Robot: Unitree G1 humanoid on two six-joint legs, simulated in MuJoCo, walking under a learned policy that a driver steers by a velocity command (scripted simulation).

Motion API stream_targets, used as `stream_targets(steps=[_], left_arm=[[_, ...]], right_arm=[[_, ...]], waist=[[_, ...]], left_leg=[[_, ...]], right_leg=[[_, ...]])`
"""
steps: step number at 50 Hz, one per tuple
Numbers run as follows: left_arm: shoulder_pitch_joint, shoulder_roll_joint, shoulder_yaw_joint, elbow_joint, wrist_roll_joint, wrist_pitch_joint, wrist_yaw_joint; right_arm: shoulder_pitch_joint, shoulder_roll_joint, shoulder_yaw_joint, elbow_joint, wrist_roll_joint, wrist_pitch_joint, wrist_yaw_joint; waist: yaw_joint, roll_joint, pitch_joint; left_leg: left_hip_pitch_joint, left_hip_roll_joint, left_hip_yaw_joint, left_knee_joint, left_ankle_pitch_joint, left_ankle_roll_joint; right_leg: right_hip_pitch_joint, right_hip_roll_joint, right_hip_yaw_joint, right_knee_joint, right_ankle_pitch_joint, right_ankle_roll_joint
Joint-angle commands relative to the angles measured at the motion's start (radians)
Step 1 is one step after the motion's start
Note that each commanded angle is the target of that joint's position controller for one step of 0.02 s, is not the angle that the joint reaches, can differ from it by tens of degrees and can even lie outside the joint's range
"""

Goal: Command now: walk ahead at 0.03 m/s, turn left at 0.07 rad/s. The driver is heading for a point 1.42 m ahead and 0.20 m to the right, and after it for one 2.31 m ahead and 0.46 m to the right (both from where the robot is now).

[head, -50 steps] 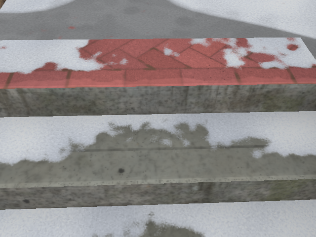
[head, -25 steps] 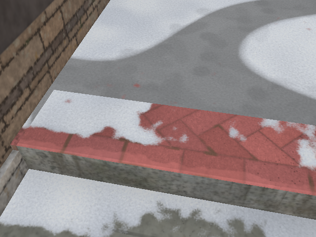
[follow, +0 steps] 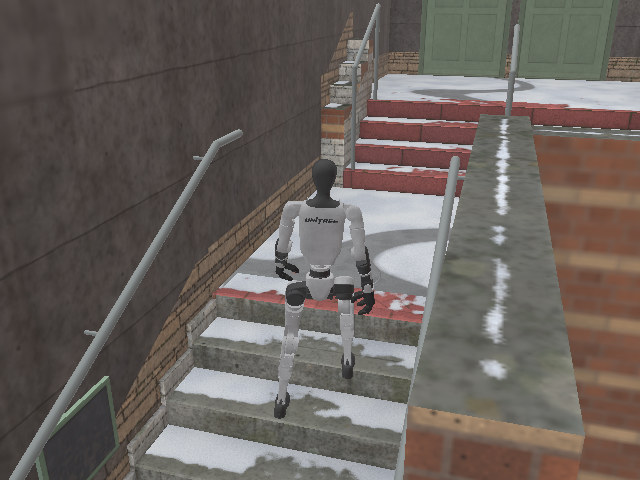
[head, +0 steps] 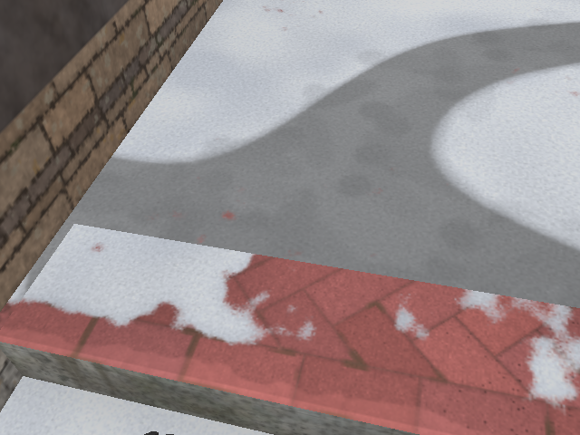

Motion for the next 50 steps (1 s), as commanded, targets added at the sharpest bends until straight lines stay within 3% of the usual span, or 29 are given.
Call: stream_targets(steps=[1, 2, 3, 4, 5, 6, 7, 8, 13, 16, 19, 22, 23, 24, 26, 27, 28, 31, 37, 41, 42, 43, 44, 45, 46, 47, 48, 49, 50], left_arm=[[0.044, 0.215, 0.062, 0.012, -0.059, -0.075, -0.009], [0.258, 0.27, 0.088, 0.055, -0.035, -0.096, -0.016], [0.378, 0.302, 0.113, 0.084, -0.015, -0.113, 0.004], [0.329, 0.279, 0.102, 0.079, -0.007, -0.123, 0.005], [0.175, 0.279, 0.096, 0.057, -0.002, -0.122, -0.005], [0.016, 0.279, 0.098, 0.03, -0.006, -0.117, -0.009], [-0.126, 0.17, 0.07, 0.007, -0.032, -0.102, -0.014], [-0.171, 0.118, 0.061, -0.008, -0.031, -0.095, -0.01], [-0.133, 0.07, 0.05, -0.05, -0.022, -0.11, 0.06], [-0.119, 0.141, 0.06, -0.059, -0.048, -0.104, 0.046], [-0.109, 0.155, 0.046, -0.08, -0.061, -0.081, 0.031], [-0.083, 0.066, -0.007, -0.039, -0.068, -0.034, -0.01], [0.007, -0.055, 0.03, 0.025, -0.002, 0.033, 0.084], [0.04, -0.058, 0.022, 0.014, -0.008, 0.053, 0.118], [-0.003, -0.04, 0.024, -0.032, -0.016, 0.049, 0.137], [-0.156, -0.025, 0.022, -0.171, -0.02, 0.033, 0.133], [-0.256, 0.062, 0.05, -0.184, -0.006, 0.026, 0.127], [-0.143, 0.036, 0.065, -0.145, -0.004, 0.039, 0.095], [-0.079, -0.027, 0.066, -0.187, -0.011, 0.047, 0.084], [-0.099, -0.075, 0.051, -0.265, -0.016, 0.043, 0.079], [-0.102, 0.035, 0.02, -0.246, -0.02, 0.039, 0.02], [-0.003, 0.041, 0.04, -0.199, -0.018, 0.027, -0.009], [0.092, 0.066, 0.049, -0.151, -0.017, 0.011, -0.017], [0.198, 0.146, 0.075, -0.073, -0.049, -0.046, -0.019], [0.274, 0.178, 0.069, -0.03, -0.064, -0.074, -0.029], [0.246, 0.036, 0.079, -0.082, -0.046, -0.023, 0.092], [0.443, 0.29, 0.104, 0.041, -0.011, -0.071, 0.025], [0.682, 0.371, 0.16, 0.113, 0.008, -0.1, 0.025], [0.72, 0.296, 0.14, 0.135, 0.024, -0.111, 0.007]], right_arm=[[-0.041, -0.083, -0.028, -0.135, -0.031, -0.022, 0.023], [-0.034, -0.071, -0.034, -0.158, -0.013, -0.014, 0.014], [-0.064, -0.035, -0.037, -0.16, -0.017, 0.007, -0.02], [-0.056, -0.062, -0.064, -0.147, 0.008, 0.02, -0.05], [0.021, -0.086, -0.085, -0.111, 0.007, 0.018, -0.072], [0.03, -0.131, -0.084, -0.09, -0.013, 0.023, -0.067], [0.103, -0.095, -0.065, -0.035, -0.036, 0.034, -0.052], [0.166, -0.073, -0.054, -0.007, -0.049, 0.045, -0.043], [0.137, -0.105, -0.039, -0.012, -0.026, 0.032, -0.015], [0.164, -0.116, -0.04, 0.02, -0.059, 0.065, 0.002], [0.235, -0.073, -0.025, 0.039, -0.069, 0.083, 0.0], [0.308, 0.047, 0.021, 0.076, -0.055, 0.049, 0.023], [0.303, 0.031, 0.008, 0.059, -0.011, 0.083, -0.031], [0.224, -0.043, 0.015, 0.009, -0.015, 0.077, -0.049], [0.193, -0.137, -0.009, -0.037, -0.028, 0.088, -0.09], [0.116, -0.232, -0.043, -0.074, -0.034, 0.074, -0.129], [0.112, -0.16, -0.031, -0.06, -0.036, 0.076, -0.141], [0.186, -0.052, -0.009, -0.031, -0.011, 0.071, -0.152], [0.171, -0.081, -0.041, -0.025, -0.038, 0.048, -0.162], [0.055, -0.126, -0.063, -0.08, -0.033, 0.052, -0.169], [-0.004, -0.181, -0.065, -0.084, -0.05, -0.007, -0.058], [-0.106, -0.234, -0.079, -0.123, -0.063, -0.021, -0.01], [-0.239, -0.222, -0.066, -0.166, -0.037, -0.018, 0.019], [-0.25, -0.134, -0.035, -0.195, -0.042, -0.018, 0.059], [-0.21, -0.125, -0.035, -0.169, -0.018, -0.004, 0.091], [-0.032, -0.064, -0.047, -0.12, 0.065, 0.065, -0.001], [-0.195, -0.123, -0.052, -0.171, -0.059, 0.051, 0.045], [-0.212, -0.101, -0.077, -0.195, -0.047, 0.053, 0.037], [-0.271, -0.053, -0.056, -0.196, -0.007, 0.027, 0.018]], waist=[[0.024, -0.269, -0.187], [0.105, -0.427, -0.335], [0.182, -0.438, -0.39], [0.153, -0.395, -0.297], [0.065, -0.337, -0.157], [0.012, -0.252, -0.018], [-0.057, -0.171, 0.006], [-0.09, -0.067, 0.046], [-0.029, -0.105, 0.049], [0.007, -0.122, 0.06], [0.014, -0.107, 0.031], [-0.01, -0.075, 0.064], [0.001, 0.067, 0.031], [0.072, 0.047, 0.137], [0.072, 0.002, 0.113], [0.04, 0.181, 0.229], [0.009, 0.026, 0.238], [-0.026, -0.042, 0.194], [-0.05, 0.094, 0.136], [-0.007, 0.122, 0.133], [0.005, -0.105, 0.058], [0.051, -0.028, 0.095], [0.124, 0.0, 0.078], [0.121, -0.103, 0.031], [0.116, -0.099, 0.05], [0.081, -0.098, -0.035], [0.163, -0.31, -0.004], [0.253, -0.356, -0.031], [0.279, -0.399, 0.077]], left_leg=[[-0.276, -0.027, 0.043, 0.025, 0.054, 0.052], [-0.387, -0.126, -0.002, 0.213, -0.24, -0.028], [-0.425, -0.165, -0.116, 0.517, -0.35, -0.005], [-0.441, -0.192, -0.183, 0.789, -0.275, -0.006], [-0.444, -0.202, -0.222, 0.965, -0.176, -0.008], [-0.42, -0.171, -0.144, 1.062, -0.044, 0.023], [-0.283, -0.123, -0.049, 1.121, 0.064, 0.034], [-0.208, -0.129, 0.017, 1.132, 0.102, 0.04], [-0.139, -0.04, -0.01, 0.685, 0.199, 0.047], [-0.03, -0.03, 0.14, 0.279, 0.137, 0.01], [-0.01, -0.056, 0.224, 0.052, 0.231, 0.065], [0.09, -0.019, 0.219, -0.117, 0.442, 0.182], [0.197, 0.058, 0.077, -0.069, 0.742, 0.244], [0.158, 0.145, -0.094, -0.011, 1.106, 0.248], [0.212, 0.263, -0.138, -0.096, 0.947, 0.355], [0.154, 0.429, -0.355, -0.226, 0.567, 0.431], [0.228, 0.363, -0.322, -0.255, 0.242, 0.417], [0.271, 0.213, -0.176, -0.203, 0.274, 0.355], [0.371, 0.216, -0.1, -0.147, 0.441, 0.331], [0.223, 0.229, -0.049, -0.21, 0.398, 0.259], [-0.042, 0.326, -0.103, -0.339, 0.022, 0.329], [-0.069, 0.326, -0.071, -0.355, -0.155, 0.308], [-0.072, 0.288, -0.042, -0.315, -0.096, 0.292], [-0.16, 0.144, 0.074, -0.205, -0.086, 0.194], [-0.225, 0.025, 0.176, -0.102, -0.132, 0.138], [-0.078, -0.027, 0.247, 0.089, 0.368, 0.136], [-0.387, -0.106, 0.095, 0.291, -0.019, 0.131], [-0.482, -0.149, -0.146, 0.63, 0.023, 0.201], [-0.626, -0.197, -0.309, 0.898, 0.092, 0.236]], right_leg=[[0.687, -0.075, 0.309, -0.392, 0.605, -0.169], [0.954, -0.223, 0.649, -0.62, 0.726, -0.293], [1.059, -0.298, 0.729, -0.657, 0.905, -0.265], [0.886, -0.281, 0.689, -0.657, 0.892, -0.208], [0.665, -0.261, 0.565, -0.608, 0.91, -0.156], [0.385, -0.22, 0.491, -0.644, 0.478, -0.128], [0.223, -0.185, 0.396, -0.643, 0.26, -0.121], [0.126, -0.165, 0.318, -0.685, 0.113, -0.097], [0.305, -0.149, 0.185, -0.656, 0.28, -0.048], [0.358, -0.118, 0.144, -0.575, 0.291, -0.045], [0.394, -0.134, 0.175, -0.544, 0.244, -0.068], [0.261, -0.115, 0.14, -0.237, 0.109, -0.019], [0.155, 0.077, -0.176, 0.242, -0.038, -0.057], [-0.012, 0.085, -0.128, 0.467, -0.102, -0.029], [-0.111, 0.045, -0.057, 0.589, -0.108, -0.018], [-0.246, -0.029, 0.127, 0.619, -0.072, -0.018], [-0.331, -0.027, 0.134, 0.599, 0.06, -0.016], [-0.201, -0.019, 0.044, 0.469, 0.158, -0.013], [-0.21, -0.03, 0.057, 0.374, 0.003, -0.029], [-0.041, -0.078, 0.111, 0.074, -0.172, -0.084], [0.076, 0.045, 0.057, -0.006, -0.44, -0.062], [0.184, 0.041, 0.084, -0.084, -0.228, -0.078], [0.264, 0.059, 0.076, -0.244, -0.048, -0.101], [0.413, 0.07, 0.197, -0.312, 0.107, -0.131], [0.434, 0.042, 0.384, -0.465, -0.117, -0.16], [0.572, -0.053, 0.329, -0.658, -0.071, -0.169], [0.591, -0.045, 0.769, -0.674, -0.236, -0.259], [0.792, -0.086, 0.853, -0.761, 0.135, -0.207], [0.67, -0.107, 0.923, -0.783, -0.087, -0.2]])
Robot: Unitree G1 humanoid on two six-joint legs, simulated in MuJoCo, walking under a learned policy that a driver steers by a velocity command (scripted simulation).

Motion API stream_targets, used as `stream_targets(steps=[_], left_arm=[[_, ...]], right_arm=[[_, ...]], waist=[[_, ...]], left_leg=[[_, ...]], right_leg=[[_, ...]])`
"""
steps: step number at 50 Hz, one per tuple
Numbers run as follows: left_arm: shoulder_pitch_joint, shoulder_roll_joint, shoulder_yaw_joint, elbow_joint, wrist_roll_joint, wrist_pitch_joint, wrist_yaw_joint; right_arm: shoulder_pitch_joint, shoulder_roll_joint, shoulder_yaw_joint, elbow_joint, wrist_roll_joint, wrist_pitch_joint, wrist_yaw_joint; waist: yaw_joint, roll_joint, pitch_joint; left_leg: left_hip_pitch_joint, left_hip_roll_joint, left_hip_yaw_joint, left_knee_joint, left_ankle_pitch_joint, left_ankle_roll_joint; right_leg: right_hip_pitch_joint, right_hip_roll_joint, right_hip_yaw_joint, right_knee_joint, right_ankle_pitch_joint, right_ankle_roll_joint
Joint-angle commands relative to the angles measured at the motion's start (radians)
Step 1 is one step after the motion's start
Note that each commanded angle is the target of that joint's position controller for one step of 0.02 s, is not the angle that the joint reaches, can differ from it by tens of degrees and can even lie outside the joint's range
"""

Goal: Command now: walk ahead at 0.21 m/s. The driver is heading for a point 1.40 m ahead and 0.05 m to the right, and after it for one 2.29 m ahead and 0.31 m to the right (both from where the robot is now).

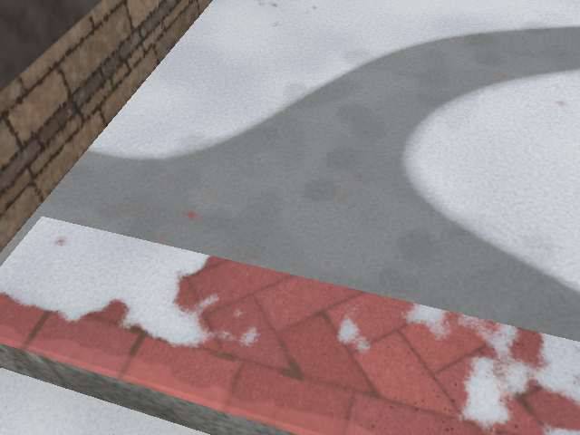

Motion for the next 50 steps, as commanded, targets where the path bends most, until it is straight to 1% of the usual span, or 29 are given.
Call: stream_targets(steps=[1, 3, 4, 5, 8, 11, 13, 14, 16, 17, 18, 19, 20, 21, 22, 23, 24, 26, 27, 28, 29, 31, 34, 37, 39, 40, 43, 46, 50], left_arm=[[0.483, 0.206, 0.082, 0.17, 0.021, -0.027, -0.035], [0.262, 0.077, 0.051, 0.164, -0.012, -0.012, -0.052], [0.187, -0.042, 0.039, 0.13, -0.016, 0.006, 0.035], [0.184, -0.051, 0.027, 0.153, 0.005, 0.002, 0.075], [0.197, 0.023, 0.057, 0.158, 0.044, -0.02, 0.113], [0.252, 0.083, 0.088, 0.158, 0.012, -0.025, 0.14], [0.269, 0.097, 0.104, 0.143, 0.01, -0.027, 0.156], [0.225, 0.121, 0.107, 0.103, -0.009, -0.01, 0.169], [0.205, 0.121, 0.118, 0.087, -0.014, 0.029, 0.187], [0.222, 0.116, 0.109, 0.101, -0.02, 0.03, 0.174], [0.234, 0.108, 0.111, 0.111, -0.029, 0.029, 0.15], [0.202, 0.019, 0.056, 0.105, 0.092, -0.047, -0.028], [0.224, 0.017, 0.087, 0.107, 0.012, -0.051, -0.065], [0.317, 0.067, 0.107, 0.08, -0.023, -0.041, -0.072], [0.29, 0.153, 0.133, 0.081, -0.018, -0.033, -0.051], [0.27, 0.148, 0.118, 0.089, -0.001, -0.014, -0.023], [0.304, 0.169, 0.116, 0.102, -0.002, 0.0, -0.007], [0.292, 0.128, 0.102, 0.12, -0.007, 0.01, 0.001], [0.257, 0.093, 0.092, 0.117, -0.017, 0.005, -0.005], [0.232, -0.018, 0.08, 0.138, 0.024, 0.038, 0.049], [0.222, 0.058, 0.081, 0.108, -0.025, 0.02, -0.017], [0.193, 0.14, 0.1, 0.113, -0.052, 0.011, -0.047], [0.205, 0.178, 0.115, 0.107, -0.031, 0.004, -0.008], [0.138, 0.121, 0.089, 0.077, -0.035, 0.021, -0.031], [0.09, 0.103, 0.066, 0.056, -0.07, 0.013, -0.031], [-0.006, 0.141, 0.062, 0.031, -0.077, 0.007, -0.019], [0.037, 0.118, 0.056, 0.041, -0.038, 0.001, -0.008], [0.066, 0.115, 0.052, 0.055, -0.043, 0.014, -0.017], [0.056, 0.104, 0.044, 0.042, -0.042, 0.012, -0.016]], right_arm=[[-0.1, 0.071, 0.01, -0.067, 0.031, -0.047, -0.025], [-0.098, 0.024, 0.019, -0.03, 0.004, -0.055, -0.032], [-0.161, 0.202, 0.068, -0.159, -0.039, -0.009, -0.033], [-0.207, 0.209, 0.082, -0.191, -0.02, 0.018, -0.028], [-0.347, 0.134, 0.072, -0.289, 0.009, 0.038, -0.056], [-0.389, 0.093, 0.065, -0.34, -0.005, 0.031, -0.073], [-0.395, 0.099, 0.066, -0.369, 0.006, 0.044, -0.077], [-0.317, 0.106, 0.071, -0.337, 0.006, 0.06, -0.068], [-0.339, 0.13, 0.082, -0.339, 0.078, 0.083, -0.065], [-0.214, 0.136, 0.068, -0.292, 0.085, 0.087, -0.067], [0.015, 0.115, 0.044, -0.201, 0.061, 0.079, -0.085], [0.087, -0.038, -0.007, -0.129, -0.042, 0.035, -0.022], [0.282, -0.138, -0.061, -0.111, -0.12, 0.036, 0.003], [0.2, -0.191, -0.058, -0.147, -0.1, 0.04, 0.016], [-0.016, -0.107, -0.029, -0.187, -0.058, 0.03, 0.037], [-0.231, 0.008, 0.027, -0.23, 0.007, 0.021, 0.046], [-0.356, 0.113, 0.085, -0.264, 0.039, -0.001, 0.038], [-0.392, 0.169, 0.118, -0.243, 0.022, -0.039, 0.026], [-0.347, 0.133, 0.111, -0.218, 0.024, -0.055, 0.012], [-0.069, 0.147, 0.077, -0.082, 0.059, -0.061, -0.08], [-0.166, 0.059, 0.09, -0.131, 0.02, -0.066, -0.028], [-0.281, 0.05, 0.093, -0.209, 0.022, -0.062, 0.014], [-0.284, 0.002, 0.087, -0.206, 0.032, -0.07, 0.023], [-0.224, -0.009, 0.088, -0.144, 0.071, -0.081, 0.033], [-0.143, -0.002, 0.079, -0.08, 0.108, -0.06, 0.063], [-0.016, -0.02, 0.057, -0.063, 0.077, -0.058, 0.057], [-0.109, -0.021, 0.042, -0.07, 0.04, -0.056, 0.041], [-0.143, 0.012, 0.043, -0.074, 0.039, -0.052, 0.05], [-0.194, 0.003, 0.029, -0.075, 0.04, -0.058, 0.037]], waist=[[0.153, -0.35, 0.07], [0.021, -0.146, 0.046], [-0.04, -0.173, -0.03], [-0.043, -0.135, 0.017], [-0.004, -0.107, 0.104], [0.007, -0.128, 0.104], [0.007, -0.127, 0.073], [-0.042, -0.051, 0.038], [-0.006, -0.151, 0.036], [-0.042, -0.191, -0.013], [-0.127, -0.151, -0.085], [-0.151, 0.078, -0.011], [-0.247, 0.065, -0.071], [-0.145, 0.169, -0.098], [-0.051, 0.086, 0.085], [0.024, 0.067, 0.056], [0.072, -0.013, -0.018], [0.126, -0.024, -0.029], [0.114, -0.008, -0.013], [0.021, -0.114, 0.025], [0.081, 0.101, -0.029], [0.061, 0.009, -0.017], [0.07, -0.003, -0.021], [0.041, 0.019, 0.024], [0.035, -0.011, 0.008], [-0.075, -0.057, -0.055], [-0.022, -0.026, -0.086], [-0.006, -0.027, -0.024], [0.004, -0.027, -0.021]], left_leg=[[-0.603, -0.16, -0.29, 0.74, 0.094, 0.105], [-0.613, -0.1, -0.152, 0.914, 0.151, 0.102], [-0.496, -0.115, -0.009, 0.87, 0.028, 0.019], [-0.507, -0.115, 0.012, 0.905, -0.038, -0.024], [-0.649, -0.102, 0.016, 1.026, -0.222, -0.075], [-0.672, -0.036, -0.073, 0.865, -0.265, -0.083], [-0.7, -0.011, -0.048, 0.768, -0.144, -0.091], [-0.57, -0.01, 0.061, 0.488, -0.122, -0.114], [-0.2, -0.001, 0.134, 0.038, -0.258, -0.14], [0.026, -0.049, 0.24, -0.032, -0.142, -0.122], [0.277, -0.092, 0.291, -0.152, 0.047, -0.097], [0.508, -0.031, 0.138, 0.075, 0.4, -0.014], [0.575, 0.082, -0.182, -0.081, 0.438, 0.204], [0.366, 0.262, -0.653, -0.408, 0.224, 0.276], [0.184, 0.265, -0.657, -0.512, -0.15, 0.201], [0.059, 0.242, -0.536, -0.55, -0.401, 0.13], [0.026, 0.245, -0.515, -0.554, -0.45, 0.075], [-0.133, 0.167, -0.328, -0.512, -0.36, -0.033], [-0.15, 0.12, -0.213, -0.491, -0.28, -0.061], [-0.121, 0.114, -0.008, -0.457, 0.175, 0.008], [-0.172, 0.029, -0.026, -0.414, 0.112, -0.048], [-0.178, 0.048, 0.0, -0.428, 0.028, -0.026], [-0.069, 0.124, -0.077, -0.388, 0.17, 0.009], [0.023, 0.147, -0.078, -0.328, 0.293, 0.012], [0.173, 0.168, -0.117, -0.262, 0.606, -0.01], [0.261, 0.115, -0.065, -0.244, 0.828, -0.071], [0.3, 0.078, 0.028, -0.201, 0.849, -0.105], [0.163, 0.028, 0.085, -0.22, 0.499, -0.042], [0.089, 0.027, 0.086, -0.23, 0.397, -0.026]], right_leg=[[0.409, -0.184, 0.812, -0.682, 0.158, -0.184], [0.239, -0.128, 0.625, -0.593, 0.098, -0.215], [0.303, -0.099, 0.51, -0.697, 0.058, -0.106], [0.252, -0.079, 0.486, -0.688, 0.103, -0.118], [0.269, -0.105, 0.577, -0.711, 0.297, -0.177], [0.347, -0.144, 0.618, -0.752, 0.464, -0.164], [0.472, -0.167, 0.61, -0.743, 0.559, -0.157], [0.478, -0.16, 0.537, -0.805, 0.656, -0.155], [0.374, -0.124, 0.405, -0.857, 0.771, -0.075], [0.361, -0.13, 0.362, -0.854, 0.942, -0.062], [0.329, -0.078, 0.265, -0.648, 0.989, -0.031], [-0.034, 0.01, 0.195, -0.434, 0.739, 0.002], [-0.264, 0.204, 0.316, -0.05, 0.383, -0.035], [-0.273, 0.239, 0.465, 0.216, 0.468, -0.004], [-0.371, 0.216, 0.461, 0.369, 0.603, 0.012], [-0.301, 0.138, 0.411, 0.392, 0.677, 0.049], [-0.243, 0.082, 0.391, 0.337, 0.718, 0.113], [-0.091, 0.009, 0.347, 0.212, 0.769, 0.149], [-0.051, -0.009, 0.318, 0.117, 0.749, 0.16], [0.084, 0.01, 0.174, -0.01, 0.694, 0.102], [0.083, 0.004, 0.177, 0.162, 0.65, 0.174], [0.129, 0.0, 0.175, 0.038, 0.655, 0.243], [0.203, -0.044, 0.195, -0.176, 0.638, 0.274], [0.37, -0.095, 0.118, -0.614, 0.532, 0.268], [0.435, -0.11, 0.105, -0.921, 0.782, 0.207], [0.443, -0.068, 0.096, -0.802, 0.843, 0.145], [0.431, -0.069, 0.069, -0.82, 0.76, 0.116], [0.49, -0.054, 0.054, -0.843, 0.668, 0.123], [0.534, -0.04, 0.044, -0.837, 0.648, 0.117]])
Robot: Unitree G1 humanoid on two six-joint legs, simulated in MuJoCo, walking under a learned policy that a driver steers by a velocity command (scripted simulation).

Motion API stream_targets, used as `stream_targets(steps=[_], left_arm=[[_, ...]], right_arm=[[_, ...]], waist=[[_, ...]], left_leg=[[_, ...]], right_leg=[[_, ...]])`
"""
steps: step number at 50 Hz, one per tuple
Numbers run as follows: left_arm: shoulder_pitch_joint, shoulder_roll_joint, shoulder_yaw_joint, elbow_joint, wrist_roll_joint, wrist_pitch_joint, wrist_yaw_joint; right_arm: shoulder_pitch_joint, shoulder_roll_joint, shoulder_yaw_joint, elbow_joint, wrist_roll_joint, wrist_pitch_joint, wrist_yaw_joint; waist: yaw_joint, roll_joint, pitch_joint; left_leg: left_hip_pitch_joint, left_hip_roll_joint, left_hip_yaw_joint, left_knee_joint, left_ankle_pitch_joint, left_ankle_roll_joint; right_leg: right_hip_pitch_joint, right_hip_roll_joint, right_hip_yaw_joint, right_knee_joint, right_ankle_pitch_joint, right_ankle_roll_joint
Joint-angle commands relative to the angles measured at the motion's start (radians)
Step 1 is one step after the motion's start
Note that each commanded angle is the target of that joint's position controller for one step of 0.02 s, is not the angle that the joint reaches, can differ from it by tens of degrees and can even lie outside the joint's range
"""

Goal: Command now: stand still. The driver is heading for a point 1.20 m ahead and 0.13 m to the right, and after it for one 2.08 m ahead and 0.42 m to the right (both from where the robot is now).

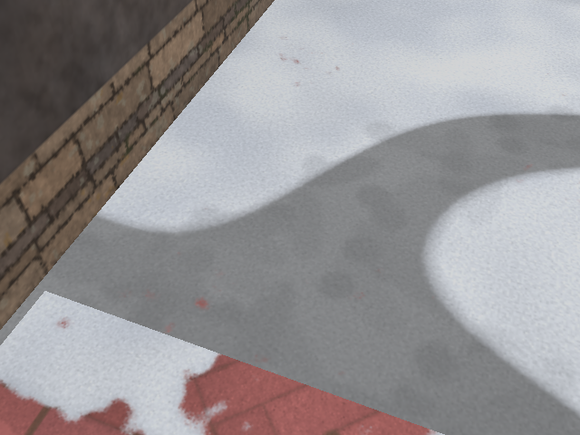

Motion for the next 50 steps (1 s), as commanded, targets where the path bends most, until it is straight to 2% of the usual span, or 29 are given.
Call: stream_targets(steps=[1, 4, 8, 17, 20, 21, 24, 26, 28, 29, 30, 31, 32, 33, 35, 36, 37, 38, 40, 41, 42, 43, 44, 45, 46, 47, 48, 49, 50], left_arm=[[0.022, 0.105, 0.022, -0.057, -0.001, -0.014, 0.004], [0.021, 0.081, 0.012, -0.069, -0.004, -0.024, -0.013], [0.014, 0.098, 0.018, -0.077, -0.004, -0.026, -0.024], [0.07, 0.094, 0.025, -0.088, -0.002, 0.003, -0.041], [0.094, 0.159, 0.058, -0.091, 0.027, 0.013, -0.018], [0.087, 0.147, 0.058, -0.102, 0.038, 0.01, -0.004], [0.075, 0.069, 0.035, -0.131, 0.059, -0.01, 0.024], [0.117, 0.076, 0.038, -0.134, 0.065, -0.021, 0.024], [0.182, 0.083, 0.042, -0.118, 0.065, -0.04, 0.017], [0.236, 0.101, 0.051, -0.101, 0.059, -0.049, 0.015], [0.368, 0.155, 0.064, -0.055, 0.058, -0.055, 0.011], [0.569, 0.21, 0.075, -0.001, 0.057, -0.042, 0.004], [0.558, 0.212, 0.066, 0.02, 0.065, -0.034, -0.008], [0.538, 0.171, 0.049, 0.045, 0.074, -0.034, -0.013], [0.475, -0.011, -0.021, 0.1, 0.085, -0.027, -0.017], [0.512, -0.031, -0.028, 0.164, 0.087, -0.032, -0.009], [0.51, -0.026, -0.029, 0.208, 0.1, -0.028, 0.003], [0.407, -0.007, -0.027, 0.202, 0.126, -0.027, 0.01], [0.226, 0.056, -0.01, 0.145, 0.139, -0.034, 0.034], [0.173, 0.093, -0.006, 0.128, 0.123, -0.04, 0.027], [0.17, 0.135, 0.003, 0.124, 0.1, -0.043, 0.002], [0.234, 0.203, 0.018, 0.16, 0.038, -0.05, -0.029], [0.285, 0.239, 0.029, 0.179, 0.045, -0.057, -0.04], [0.306, 0.241, 0.03, 0.166, 0.039, -0.065, -0.045], [0.358, 0.226, 0.023, 0.159, 0.043, -0.088, -0.04], [0.455, 0.206, 0.027, 0.191, 0.073, -0.103, -0.04], [0.454, 0.165, 0.023, 0.184, 0.119, -0.102, -0.054], [0.432, 0.086, 0.011, 0.159, 0.155, -0.078, -0.072], [0.307, 0.101, 0.05, 0.11, 0.095, -0.055, -0.079]], right_arm=[[-0.037, -0.095, -0.03, -0.048, 0.004, -0.014, -0.012], [-0.036, -0.113, -0.041, -0.039, 0.008, -0.011, -0.022], [-0.014, -0.119, -0.047, -0.018, 0.012, -0.006, -0.029], [0.051, -0.121, -0.051, 0.038, 0.019, 0.006, -0.028], [0.099, -0.208, -0.086, 0.057, -0.009, 0.016, -0.05], [0.09, -0.21, -0.091, 0.046, -0.015, 0.01, -0.061], [0.043, -0.183, -0.084, -0.003, -0.012, -0.002, -0.082], [0.041, -0.187, -0.086, -0.023, -0.013, 0.009, -0.091], [0.029, -0.188, -0.087, -0.038, -0.027, 0.024, -0.095], [0.044, -0.18, -0.089, -0.039, -0.037, 0.027, -0.089], [0.006, -0.164, -0.089, -0.069, -0.048, 0.029, -0.075], [-0.032, -0.14, -0.085, -0.066, -0.048, 0.022, -0.058], [-0.014, -0.104, -0.08, -0.051, -0.031, 0.009, -0.059], [-0.059, -0.083, -0.075, -0.083, -0.027, 0.006, -0.072], [-0.151, -0.045, -0.064, -0.164, -0.044, 0.004, -0.087], [-0.211, 0.01, -0.035, -0.219, -0.046, 0.009, -0.095], [-0.235, 0.049, -0.002, -0.26, -0.047, 0.019, -0.09], [-0.248, 0.095, 0.031, -0.287, -0.041, 0.03, -0.084], [-0.234, 0.101, 0.061, -0.301, -0.018, 0.05, -0.084], [-0.265, 0.074, 0.068, -0.334, -0.037, 0.064, -0.072], [-0.341, 0.048, 0.077, -0.372, -0.052, 0.09, -0.062], [-0.41, 0.017, 0.086, -0.384, -0.045, 0.12, -0.033], [-0.347, 0.003, 0.095, -0.339, -0.035, 0.139, -0.017], [-0.238, -0.041, 0.08, -0.275, -0.049, 0.13, -0.002], [-0.125, -0.072, 0.067, -0.213, -0.018, 0.093, -0.009], [-0.056, -0.101, 0.06, -0.187, -0.027, 0.065, -0.016], [0.157, -0.139, 0.036, -0.125, -0.042, 0.051, -0.026], [0.463, -0.223, 0.002, 0.003, -0.057, 0.051, -0.051], [0.635, -0.314, -0.03, 0.082, -0.059, 0.034, -0.061]], waist=[[-0.007, 0.022, -0.077], [-0.008, 0.011, -0.066], [-0.017, 0.003, -0.056], [-0.029, -0.001, -0.019], [-0.046, 0.029, 0.078], [-0.047, 0.026, 0.107], [-0.038, 0.084, 0.096], [-0.022, 0.084, 0.074], [-0.001, 0.042, 0.055], [0.014, -0.018, 0.038], [0.056, -0.149, 0.009], [0.138, -0.248, 0.014], [0.129, -0.229, 0.09], [0.117, -0.191, 0.125], [0.092, -0.136, 0.153], [0.091, -0.174, 0.15], [0.075, -0.118, 0.112], [0.031, -0.052, 0.107], [-0.036, -0.079, 0.063], [-0.083, -0.025, 0.02], [-0.099, -0.043, 0.04], [-0.113, -0.141, 0.061], [-0.1, -0.164, 0.079], [-0.106, -0.203, 0.031], [-0.091, -0.234, -0.087], [-0.098, -0.18, -0.214], [-0.192, -0.036, -0.362], [-0.247, 0.182, -0.488], [-0.263, 0.291, -0.378]], left_leg=[[0.055, 0.085, -0.069, -0.069, 0.505, -0.006], [0.023, 0.081, -0.071, -0.082, 0.454, -0.008], [0.019, 0.077, -0.063, -0.096, 0.398, -0.011], [0.028, 0.071, -0.051, -0.153, 0.254, -0.025], [-0.008, 0.106, -0.134, -0.257, -0.2, 0.069], [-0.017, 0.142, -0.199, -0.297, -0.265, 0.113], [0.015, 0.236, -0.333, -0.378, -0.222, 0.207], [0.04, 0.249, -0.328, -0.367, -0.072, 0.221], [0.053, 0.194, -0.241, -0.259, 0.093, 0.205], [0.028, 0.126, -0.159, -0.114, 0.206, 0.174], [-0.138, 0.004, -0.031, 0.15, 0.311, 0.103], [-0.416, -0.062, -0.004, 0.468, 0.046, 0.059], [-0.609, -0.041, -0.061, 0.832, -0.225, 0.073], [-0.757, -0.021, -0.117, 1.155, -0.282, 0.113], [-1.021, 0.013, -0.169, 1.271, -0.274, 0.2], [-1.121, 0.028, -0.147, 1.395, -0.389, 0.209], [-1.186, 0.06, -0.129, 1.453, -0.436, 0.211], [-1.141, 0.111, -0.104, 1.308, -0.356, 0.211], [-0.87, 0.151, -0.037, 1.087, -0.192, 0.179], [-0.569, 0.182, 0.018, 0.897, 0.012, 0.153], [-0.31, 0.171, 0.055, 0.763, 0.09, 0.103], [-0.32, 0.07, 0.151, 0.744, -0.261, 0.024], [-0.457, 0.09, 0.138, 0.657, -0.256, 0.017], [-0.448, 0.042, 0.242, 0.634, -0.17, 0.033], [-0.328, 0.007, 0.187, 0.629, -0.068, 0.074], [-0.097, 0.014, 0.085, 0.607, 0.075, 0.138], [0.32, 0.083, -0.152, 0.475, 0.196, 0.213], [0.549, 0.216, -0.506, 0.155, 0.197, 0.27], [0.366, 0.337, -0.845, -0.111, 0.088, 0.28]], right_leg=[[0.021, 0.014, -0.021, -0.046, 0.237, -0.022], [0.053, 0.011, -0.014, -0.045, 0.275, -0.031], [0.066, 0.015, -0.012, -0.054, 0.286, -0.041], [0.094, 0.022, -0.004, -0.116, 0.221, -0.078], [0.025, 0.04, -0.007, -0.129, -0.155, -0.129], [0.004, 0.035, 0.011, -0.129, -0.182, -0.157], [0.034, 0.039, 0.005, -0.069, -0.059, -0.201], [0.088, 0.052, -0.02, -0.059, -0.002, -0.213], [0.149, 0.045, -0.003, -0.11, 0.074, -0.239], [0.195, 0.007, 0.072, -0.157, 0.158, -0.279], [0.359, -0.093, 0.269, -0.242, 0.336, -0.372], [0.553, -0.28, 0.511, -0.34, 0.515, -0.513], [0.538, -0.386, 0.541, -0.368, 0.506, -0.529], [0.538, -0.388, 0.495, -0.358, 0.459, -0.486], [0.588, -0.348, 0.353, -0.373, 0.331, -0.384], [0.598, -0.342, 0.303, -0.378, 0.325, -0.362], [0.568, -0.34, 0.263, -0.39, 0.262, -0.334], [0.416, -0.29, 0.176, -0.446, 0.107, -0.295], [0.089, -0.19, 0.071, -0.568, 0.074, -0.256], [-0.148, -0.173, 0.033, -0.653, 0.072, -0.242], [-0.356, -0.18, 0.012, -0.761, 0.134, -0.25], [-0.307, -0.224, 0.046, -0.756, 0.395, -0.3], [-0.057, -0.252, 0.006, -0.652, 0.58, -0.279], [0.087, -0.243, -0.033, -0.554, 0.882, -0.27], [0.158, -0.219, -0.079, -0.378, 1.375, -0.227], [0.073, -0.171, -0.075, -0.223, 1.494, -0.182], [-0.21, -0.111, -0.004, -0.009, 1.229, -0.149], [-0.383, 0.009, 0.055, 0.254, 0.521, -0.15], [-0.459, 0.135, 0.13, 0.845, 0.171, -0.151]])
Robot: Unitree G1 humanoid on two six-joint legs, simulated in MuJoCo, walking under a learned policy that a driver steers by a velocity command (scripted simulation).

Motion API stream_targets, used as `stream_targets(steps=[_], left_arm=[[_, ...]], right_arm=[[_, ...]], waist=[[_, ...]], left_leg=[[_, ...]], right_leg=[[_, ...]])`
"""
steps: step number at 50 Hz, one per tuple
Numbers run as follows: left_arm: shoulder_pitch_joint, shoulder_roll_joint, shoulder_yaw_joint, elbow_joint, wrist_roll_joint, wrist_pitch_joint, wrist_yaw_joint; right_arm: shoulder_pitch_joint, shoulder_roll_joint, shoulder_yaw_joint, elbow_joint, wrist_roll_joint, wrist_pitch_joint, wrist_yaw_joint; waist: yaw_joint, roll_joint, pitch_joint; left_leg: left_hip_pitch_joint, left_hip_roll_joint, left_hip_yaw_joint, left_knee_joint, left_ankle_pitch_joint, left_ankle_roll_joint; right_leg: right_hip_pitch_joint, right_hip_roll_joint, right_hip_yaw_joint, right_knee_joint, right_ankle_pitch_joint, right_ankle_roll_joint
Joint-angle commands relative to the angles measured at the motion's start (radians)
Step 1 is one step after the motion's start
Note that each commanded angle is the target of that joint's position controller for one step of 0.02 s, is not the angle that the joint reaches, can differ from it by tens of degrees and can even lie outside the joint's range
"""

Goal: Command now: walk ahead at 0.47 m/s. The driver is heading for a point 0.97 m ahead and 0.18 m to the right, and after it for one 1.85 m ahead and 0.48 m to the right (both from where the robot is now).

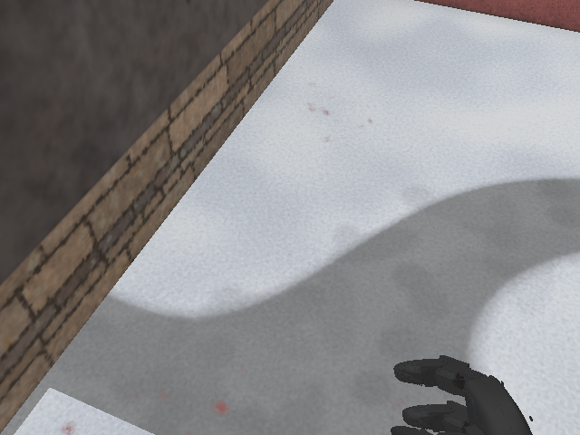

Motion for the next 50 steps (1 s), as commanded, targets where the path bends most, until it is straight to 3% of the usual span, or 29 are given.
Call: stream_targets(steps=[1, 2, 4, 5, 6, 7, 9, 11, 14, 16, 21, 25, 27, 28, 29, 30, 31, 32, 33, 34, 36, 37, 38, 40, 42, 43, 46, 48, 50], left_arm=[[-0.055, 0.054, 0.053, -0.102, -0.025, 0.003, -0.009], [-0.117, 0.012, 0.033, -0.129, -0.023, -0.002, 0.018], [-0.213, -0.006, 0.0, -0.194, -0.02, 0.01, 0.052], [-0.216, 0.009, -0.004, -0.196, -0.017, 0.033, 0.061], [-0.218, 0.001, -0.011, -0.193, -0.018, 0.054, 0.062], [-0.244, 0.023, -0.001, -0.209, -0.041, 0.067, 0.055], [-0.313, 0.055, 0.008, -0.226, -0.029, 0.054, 0.047], [-0.391, 0.103, 0.018, -0.253, -0.028, 0.032, 0.046], [-0.48, 0.084, 0.016, -0.272, -0.05, 0.037, 0.05], [-0.53, 0.056, 0.01, -0.277, -0.045, 0.058, 0.042], [-0.784, 0.023, 0.012, -0.375, -0.057, 0.081, 0.033], [-0.775, 0.052, 0.036, -0.372, -0.072, 0.076, 0.044], [-0.638, 0.091, 0.062, -0.329, -0.079, 0.069, 0.066], [-0.49, 0.135, 0.085, -0.277, -0.09, 0.057, 0.081], [-0.279, 0.141, 0.089, -0.199, -0.081, 0.053, 0.089], [-0.01, 0.15, 0.091, -0.121, -0.073, 0.051, 0.096], [0.132, 0.118, 0.089, -0.053, -0.031, 0.049, 0.106], [0.011, 0.178, 0.108, -0.049, -0.021, 0.023, 0.111], [-0.129, 0.141, 0.097, -0.067, -0.03, 0.013, 0.111], [-0.217, 0.056, 0.066, -0.072, -0.04, 0.011, 0.103], [-0.327, -0.018, 0.038, -0.098, -0.057, -0.002, 0.084], [-0.347, 0.081, 0.044, -0.127, -0.118, -0.01, 0.085], [-0.342, 0.115, 0.049, -0.13, -0.121, -0.006, 0.088], [-0.276, 0.146, 0.051, -0.139, -0.102, 0.005, 0.11], [-0.181, 0.163, 0.058, -0.127, -0.099, 0.017, 0.123], [-0.13, 0.195, 0.068, -0.113, -0.109, 0.018, 0.123], [-0.11, 0.191, 0.073, -0.109, -0.144, 0.009, 0.127], [-0.124, 0.189, 0.084, -0.127, -0.139, 0.018, 0.14], [-0.152, 0.173, 0.091, -0.155, -0.108, 0.04, 0.148]], right_arm=[[0.738, -0.372, -0.129, 0.245, -0.009, -0.061, -0.034], [0.566, -0.294, -0.115, 0.24, 0.007, -0.086, -0.038], [0.349, -0.125, -0.074, 0.247, 0.006, -0.083, -0.042], [0.3, -0.063, -0.055, 0.261, -0.019, -0.084, -0.042], [0.268, -0.035, -0.051, 0.281, -0.02, -0.086, -0.054], [0.248, -0.055, -0.06, 0.275, -0.021, -0.099, -0.058], [0.235, -0.064, -0.058, 0.278, -0.037, -0.125, -0.076], [0.292, -0.097, -0.059, 0.272, -0.049, -0.14, -0.081], [0.521, -0.144, -0.067, 0.318, -0.053, -0.132, -0.052], [0.619, -0.149, -0.069, 0.325, -0.032, -0.124, -0.028], [0.757, -0.181, -0.079, 0.376, -0.013, -0.108, -0.014], [0.743, -0.234, -0.11, 0.403, -0.011, -0.094, -0.024], [0.681, -0.266, -0.128, 0.379, -0.03, -0.076, -0.031], [0.648, -0.266, -0.131, 0.353, -0.043, -0.072, -0.034], [0.713, -0.176, -0.105, 0.326, -0.056, -0.072, -0.044], [0.731, -0.137, -0.077, 0.274, -0.062, -0.077, -0.031], [0.512, -0.182, -0.101, 0.23, -0.02, -0.073, -0.001], [0.413, -0.154, -0.107, 0.181, 0.0, -0.085, -0.005], [0.391, -0.175, -0.11, 0.179, -0.018, -0.086, -0.021], [0.39, -0.141, -0.101, 0.162, -0.047, -0.078, -0.034], [0.403, -0.085, -0.08, 0.141, -0.06, -0.044, -0.038], [0.401, -0.214, -0.13, 0.099, 0.085, -0.09, -0.081], [0.36, -0.222, -0.133, 0.075, 0.092, -0.103, -0.096], [0.258, -0.189, -0.126, 0.03, 0.055, -0.112, -0.112], [0.12, -0.125, -0.11, -0.01, 0.045, -0.104, -0.109], [0.065, -0.131, -0.113, -0.027, 0.052, -0.097, -0.106], [0.022, -0.205, -0.138, -0.065, 0.081, -0.076, -0.112], [0.069, -0.242, -0.153, -0.054, 0.078, -0.076, -0.108], [0.225, -0.286, -0.177, -0.008, 0.052, -0.092, -0.11]], waist=[[-0.24, 0.373, -0.076], [-0.171, 0.3, 0.026], [-0.069, 0.061, 0.015], [-0.016, 0.006, 0.021], [0.011, 0.019, 0.055], [0.023, 0.03, 0.093], [0.02, 0.105, 0.134], [-0.031, 0.097, 0.102], [-0.086, 0.13, 0.073], [-0.113, 0.133, 0.091], [-0.154, 0.155, 0.178], [-0.094, 0.176, 0.145], [-0.025, 0.176, 0.078], [0.02, 0.163, 0.002], [0.028, 0.067, -0.191], [0.114, -0.13, -0.314], [0.195, -0.077, -0.208], [0.129, -0.028, 0.04], [0.049, 0.046, 0.079], [-0.03, 0.063, 0.065], [-0.121, 0.039, 0.098], [-0.151, 0.071, 0.156], [-0.156, 0.079, 0.162], [-0.116, 0.072, 0.187], [-0.054, 0.019, 0.181], [-0.028, 0.003, 0.175], [-0.031, -0.034, 0.163], [-0.061, -0.028, 0.124], [-0.134, -0.036, 0.024]], left_leg=[[0.767, 0.236, -0.912, -0.855, 0.153, 0.216], [0.576, 0.219, -0.808, -0.844, 0.071, 0.214], [0.453, 0.248, -0.727, -0.867, 0.089, 0.226], [0.401, 0.244, -0.667, -0.904, 0.078, 0.211], [0.395, 0.215, -0.592, -0.941, 0.111, 0.182], [0.36, 0.208, -0.495, -1.006, 0.152, 0.168], [0.364, 0.138, -0.339, -1.104, 0.261, 0.121], [0.503, 0.129, -0.261, -1.115, 0.494, 0.135], [0.751, 0.117, -0.177, -1.112, 0.798, 0.13], [0.824, 0.126, -0.142, -1.139, 0.849, 0.131], [1.03, 0.19, -0.155, -1.192, 0.912, 0.098], [1.208, 0.215, -0.1, -1.08, 1.361, 0.055], [1.22, 0.226, -0.058, -0.952, 1.599, 0.031], [1.07, 0.191, -0.048, -0.819, 1.593, -0.003], [0.723, 0.124, -0.055, -0.58, 1.292, -0.046], [0.274, -0.067, -0.105, -0.216, 0.495, -0.141], [0.113, -0.122, -0.225, 0.031, 0.096, -0.089], [0.009, -0.048, -0.286, 0.133, 0.159, -0.029], [0.093, -0.003, -0.306, 0.097, 0.229, 0.008], [0.169, 0.02, -0.304, 0.079, 0.246, 0.034], [0.244, 0.05, -0.261, 0.063, 0.225, 0.046], [0.263, 0.053, -0.217, 0.014, 0.273, -0.014], [0.259, 0.076, -0.212, -0.117, 0.307, -0.049], [0.325, 0.059, -0.158, -0.361, 0.441, -0.109], [0.474, -0.01, -0.124, -0.648, 0.595, -0.125], [0.498, -0.031, -0.133, -0.721, 0.652, -0.133], [0.515, -0.029, -0.22, -0.896, 0.695, -0.134], [0.557, -0.025, -0.231, -0.901, 0.603, -0.12], [0.765, -0.023, -0.216, -0.928, 0.47, -0.067]], right_leg=[[-0.78, 0.242, 0.192, 1.171, 0.097, -0.076], [-0.819, 0.207, 0.182, 1.315, 0.132, -0.099], [-0.871, 0.158, 0.146, 1.385, 0.177, -0.129], [-0.876, 0.123, 0.13, 1.302, 0.223, -0.132], [-0.897, 0.105, 0.113, 1.231, 0.228, -0.141], [-0.858, 0.086, 0.084, 1.152, 0.164, -0.122], [-0.822, 0.077, 0.041, 1.046, 0.246, -0.125], [-0.856, 0.082, 0.026, 0.871, 0.314, -0.087], [-0.885, 0.093, -0.078, 0.612, 0.358, -0.03], [-0.836, 0.09, -0.134, 0.452, 0.355, -0.001], [-0.79, 0.123, -0.2, 0.09, 0.29, -0.044], [-0.66, 0.172, -0.226, -0.062, 0.147, -0.071], [-0.46, 0.205, -0.235, -0.116, 0.177, -0.109], [-0.171, 0.222, -0.216, -0.072, 0.24, -0.141], [0.364, 0.147, -0.094, 0.064, 0.384, -0.244], [0.817, -0.072, 0.327, -0.072, 0.298, -0.44], [0.734, -0.099, 0.461, -0.248, 0.212, -0.377], [0.468, -0.089, 0.38, -0.284, 0.14, -0.304], [0.246, -0.084, 0.331, -0.328, 0.223, -0.305], [0.103, -0.074, 0.282, -0.364, 0.296, -0.312], [-0.155, -0.025, 0.192, -0.397, 0.336, -0.301], [-0.201, -0.01, 0.208, -0.438, 0.351, -0.291], [-0.243, 0.001, 0.167, -0.446, 0.347, -0.27], [-0.348, 0.066, 0.104, -0.436, 0.403, -0.234], [-0.394, 0.134, 0.058, -0.412, 0.392, -0.197], [-0.367, 0.114, 0.086, -0.425, 0.34, -0.194], [-0.205, 0.057, 0.203, -0.376, 0.175, -0.174], [-0.11, 0.028, 0.246, -0.261, 0.224, -0.161], [-0.098, 0.102, 0.217, -0.039, 0.352, -0.123]])
Velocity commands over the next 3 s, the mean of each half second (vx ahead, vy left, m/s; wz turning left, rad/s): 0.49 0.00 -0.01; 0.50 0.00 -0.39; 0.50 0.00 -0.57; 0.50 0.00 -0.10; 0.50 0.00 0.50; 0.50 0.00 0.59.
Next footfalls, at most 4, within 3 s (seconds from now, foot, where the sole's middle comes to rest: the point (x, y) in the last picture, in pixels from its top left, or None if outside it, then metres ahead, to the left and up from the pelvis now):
0.56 right None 0.48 -0.07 -0.64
1.02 left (288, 297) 0.81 0.08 -0.64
1.54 right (434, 282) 0.88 -0.28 -0.64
2.12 left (441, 181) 1.25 -0.34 -0.64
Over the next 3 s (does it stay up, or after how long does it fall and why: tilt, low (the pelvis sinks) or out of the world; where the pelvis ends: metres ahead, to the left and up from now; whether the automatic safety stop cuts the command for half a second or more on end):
stays up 1.50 -0.50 0.13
